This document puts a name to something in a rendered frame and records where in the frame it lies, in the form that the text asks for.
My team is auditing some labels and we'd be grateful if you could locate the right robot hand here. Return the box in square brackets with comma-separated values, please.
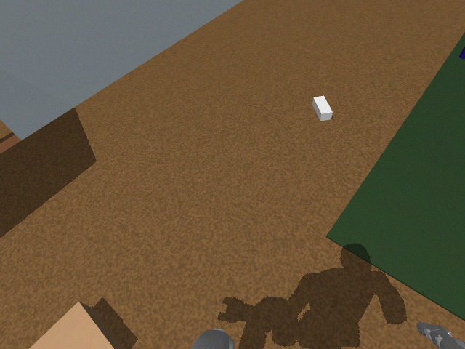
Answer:
[416, 323, 465, 349]

